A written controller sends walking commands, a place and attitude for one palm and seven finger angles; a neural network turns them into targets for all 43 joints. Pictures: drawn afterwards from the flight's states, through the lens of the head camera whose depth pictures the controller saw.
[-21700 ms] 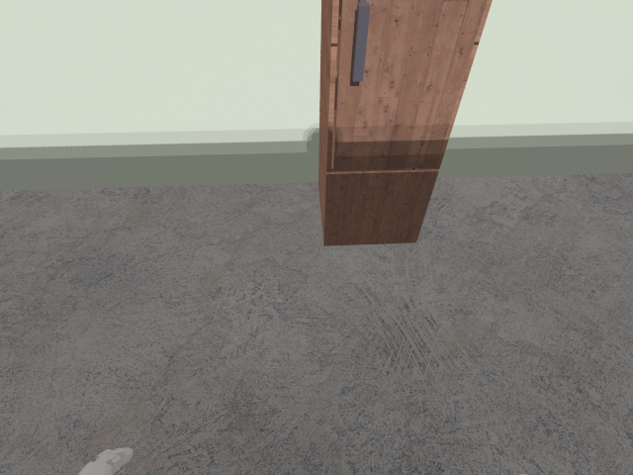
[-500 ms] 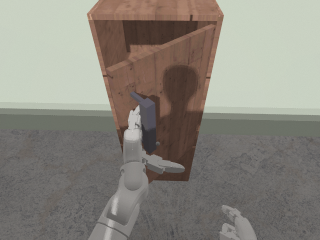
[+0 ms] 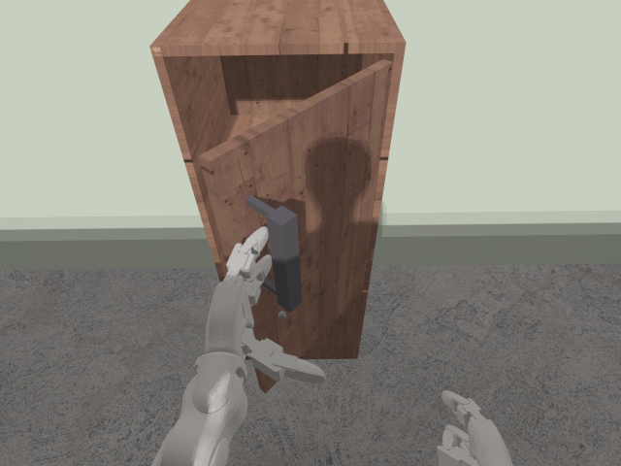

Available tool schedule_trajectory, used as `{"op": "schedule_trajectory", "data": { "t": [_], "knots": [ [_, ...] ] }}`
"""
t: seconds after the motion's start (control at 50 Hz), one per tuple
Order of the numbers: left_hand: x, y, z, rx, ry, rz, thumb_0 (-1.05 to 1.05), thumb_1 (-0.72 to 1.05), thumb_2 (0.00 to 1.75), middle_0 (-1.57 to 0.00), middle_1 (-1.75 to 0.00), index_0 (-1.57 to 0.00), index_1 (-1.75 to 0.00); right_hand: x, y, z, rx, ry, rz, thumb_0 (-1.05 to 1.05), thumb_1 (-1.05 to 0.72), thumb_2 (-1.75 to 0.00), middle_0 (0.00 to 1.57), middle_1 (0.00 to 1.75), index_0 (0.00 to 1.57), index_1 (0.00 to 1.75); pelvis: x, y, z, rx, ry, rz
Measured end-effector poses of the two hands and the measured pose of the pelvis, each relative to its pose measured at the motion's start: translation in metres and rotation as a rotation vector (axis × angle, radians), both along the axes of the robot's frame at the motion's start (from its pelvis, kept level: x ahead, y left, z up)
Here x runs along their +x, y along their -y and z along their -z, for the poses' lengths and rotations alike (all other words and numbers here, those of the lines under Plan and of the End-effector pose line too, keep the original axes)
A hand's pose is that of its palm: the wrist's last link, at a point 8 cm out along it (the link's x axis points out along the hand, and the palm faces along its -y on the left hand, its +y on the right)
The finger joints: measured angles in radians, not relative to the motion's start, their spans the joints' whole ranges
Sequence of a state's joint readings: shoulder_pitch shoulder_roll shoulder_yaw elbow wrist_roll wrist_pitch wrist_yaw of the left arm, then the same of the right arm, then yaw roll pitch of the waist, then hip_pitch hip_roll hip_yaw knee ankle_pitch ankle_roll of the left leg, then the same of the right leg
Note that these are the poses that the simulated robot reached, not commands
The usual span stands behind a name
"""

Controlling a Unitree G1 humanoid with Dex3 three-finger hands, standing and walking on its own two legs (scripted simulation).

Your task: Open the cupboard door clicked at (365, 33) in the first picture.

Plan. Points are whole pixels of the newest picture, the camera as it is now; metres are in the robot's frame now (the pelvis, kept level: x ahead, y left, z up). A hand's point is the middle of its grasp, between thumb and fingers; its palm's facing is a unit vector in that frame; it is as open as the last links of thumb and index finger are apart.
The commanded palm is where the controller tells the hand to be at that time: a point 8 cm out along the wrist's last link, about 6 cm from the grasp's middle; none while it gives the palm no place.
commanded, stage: slide the hand sideways off the handle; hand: left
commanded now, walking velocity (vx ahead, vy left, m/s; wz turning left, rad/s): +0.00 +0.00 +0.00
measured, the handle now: (273, 255) +0.36 +0.08 +0.10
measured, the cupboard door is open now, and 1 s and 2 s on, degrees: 49 49 49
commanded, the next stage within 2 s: draw the hand back to the body in 0.60 s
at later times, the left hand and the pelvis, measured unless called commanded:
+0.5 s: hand (223, 354) +0.21 +0.11 +0.10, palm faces +0.08 -1.00 -0.01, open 16.3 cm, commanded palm +0.17 +0.16 +0.10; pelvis +0.03 -0.01 -0.01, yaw +1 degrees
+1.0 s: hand (191, 352) +0.21 +0.14 +0.11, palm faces +0.06 -1.00 -0.05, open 16.3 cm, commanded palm +0.17 +0.20 +0.12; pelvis +0.02 +0.00 -0.01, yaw +1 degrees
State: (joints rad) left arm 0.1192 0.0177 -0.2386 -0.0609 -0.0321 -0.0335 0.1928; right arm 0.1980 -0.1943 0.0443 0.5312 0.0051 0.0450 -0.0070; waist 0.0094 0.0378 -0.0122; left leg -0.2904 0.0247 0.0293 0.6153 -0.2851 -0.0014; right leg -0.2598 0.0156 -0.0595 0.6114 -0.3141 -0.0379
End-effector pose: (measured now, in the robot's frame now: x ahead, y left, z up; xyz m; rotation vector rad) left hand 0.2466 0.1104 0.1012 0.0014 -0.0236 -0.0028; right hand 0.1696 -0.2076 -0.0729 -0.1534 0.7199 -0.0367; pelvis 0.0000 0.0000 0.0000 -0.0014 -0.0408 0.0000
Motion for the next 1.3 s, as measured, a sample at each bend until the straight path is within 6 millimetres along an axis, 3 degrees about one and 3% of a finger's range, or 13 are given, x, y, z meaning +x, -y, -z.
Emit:
{"op": "schedule_trajectory", "data": {
  "t": [0.22,0.4,0.62,0.74,0.84,0.94,1.22,1.3],
  "knots": [
    [-0.021,-0.021,-0.003,-0.011,0.005,-0.039,-0.01,-0.50,0.30,-0.15,-0.30,-0.14,-0.30,0.035,-0.002,-0.009,0.004,0.065,-0.046,0.01,-0.90,-0.90,0.20,0.30,0.20,0.30,0.019,0.004,0.000,0.005,-0.024,-0.009],
    [-0.040,-0.046,0.003,0.006,-0.035,-0.075,-0.01,-0.50,0.30,-0.15,-0.30,-0.15,-0.30,0.050,-0.002,-0.007,0.006,0.090,-0.059,0.01,-0.90,-0.89,0.20,0.30,0.20,0.30,0.030,0.008,0.004,0.007,-0.049,-0.015],
    [-0.073,-0.058,0.001,0.012,-0.018,-0.053,-0.01,-0.50,0.30,-0.15,-0.30,-0.14,-0.30,0.044,0.007,0.000,-0.011,0.130,-0.051,0.01,-0.90,-0.89,0.20,0.30,0.20,0.30,0.027,0.008,0.013,0.001,-0.076,-0.031],
    [-0.068,-0.061,0.007,0.010,0.001,-0.051,-0.01,-0.50,0.30,-0.15,-0.30,-0.15,-0.30,0.031,0.008,0.006,-0.025,0.136,-0.042,0.01,-0.90,-0.90,0.20,0.30,0.20,0.30,0.018,0.007,0.017,-0.006,-0.086,-0.036],
    [-0.060,-0.062,-0.005,0.036,0.056,-0.030,-0.01,-0.50,0.30,-0.15,-0.30,-0.15,-0.30,0.021,0.007,0.008,-0.015,0.144,-0.020,0.01,-0.90,-0.90,0.20,0.30,0.20,0.30,0.015,0.005,0.018,-0.005,-0.086,-0.028],
    [-0.058,-0.076,-0.013,0.057,0.049,-0.042,-0.01,-0.50,0.30,-0.15,-0.30,-0.15,-0.30,0.015,0.005,0.007,-0.007,0.142,-0.003,0.01,-0.90,-0.90,0.20,0.30,0.20,0.30,0.017,0.003,0.015,-0.004,-0.075,-0.020],
    [-0.076,-0.115,-0.030,0.072,0.047,-0.087,-0.01,-0.47,0.31,-0.15,-0.30,-0.15,-0.30,0.037,-0.009,-0.014,-0.030,0.228,-0.043,0.01,-0.90,-0.90,0.20,0.30,0.20,0.30,0.017,-0.008,0.010,-0.018,-0.047,-0.034],
    [-0.079,-0.125,-0.040,0.205,0.059,-0.163,-0.01,-0.39,0.35,-0.15,-0.30,-0.15,-0.30,0.041,-0.016,-0.018,-0.044,0.221,-0.049,0.01,-0.90,-0.90,0.20,0.30,0.20,0.30,0.017,-0.010,0.005,-0.017,-0.027,-0.026]
  ]
}}
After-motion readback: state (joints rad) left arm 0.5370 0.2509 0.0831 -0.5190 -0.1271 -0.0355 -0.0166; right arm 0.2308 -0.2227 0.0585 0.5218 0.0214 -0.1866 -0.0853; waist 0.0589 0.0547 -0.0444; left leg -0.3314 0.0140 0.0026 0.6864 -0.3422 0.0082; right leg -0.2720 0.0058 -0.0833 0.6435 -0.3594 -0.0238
